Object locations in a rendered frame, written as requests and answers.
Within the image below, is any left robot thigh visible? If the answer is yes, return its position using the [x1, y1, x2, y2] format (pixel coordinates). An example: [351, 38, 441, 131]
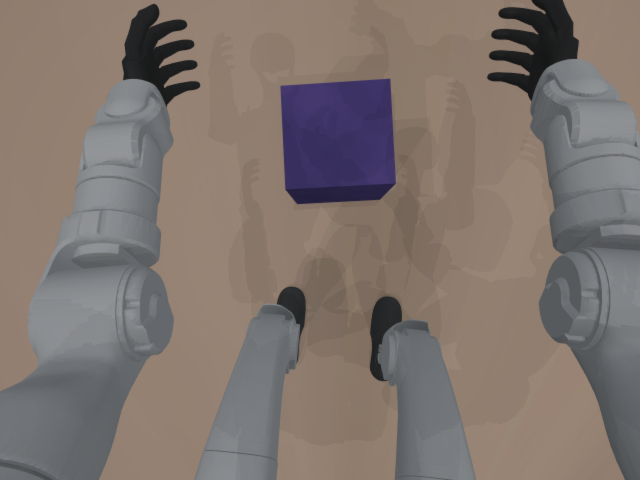
[194, 313, 300, 480]

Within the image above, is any robot left forearm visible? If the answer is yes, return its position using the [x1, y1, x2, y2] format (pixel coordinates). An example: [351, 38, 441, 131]
[28, 79, 173, 355]

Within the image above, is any robot right forearm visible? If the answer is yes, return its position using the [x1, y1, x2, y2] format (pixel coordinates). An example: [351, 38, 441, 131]
[530, 59, 640, 254]

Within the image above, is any right robot upper arm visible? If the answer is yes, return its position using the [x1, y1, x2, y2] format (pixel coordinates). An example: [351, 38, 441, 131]
[539, 247, 640, 480]

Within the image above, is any carton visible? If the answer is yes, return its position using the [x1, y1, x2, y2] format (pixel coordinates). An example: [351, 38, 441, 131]
[280, 79, 396, 204]

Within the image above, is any left robot upper arm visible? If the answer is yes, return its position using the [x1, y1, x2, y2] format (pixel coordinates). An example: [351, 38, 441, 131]
[0, 264, 174, 480]

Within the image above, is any robot right hand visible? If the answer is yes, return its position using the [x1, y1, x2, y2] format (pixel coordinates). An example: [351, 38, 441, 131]
[487, 0, 579, 101]

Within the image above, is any robot left hand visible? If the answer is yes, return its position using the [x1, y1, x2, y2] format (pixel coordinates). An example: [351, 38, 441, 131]
[122, 4, 200, 107]

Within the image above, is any robot right shin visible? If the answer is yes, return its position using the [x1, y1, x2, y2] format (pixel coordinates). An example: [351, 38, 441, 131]
[378, 319, 442, 373]

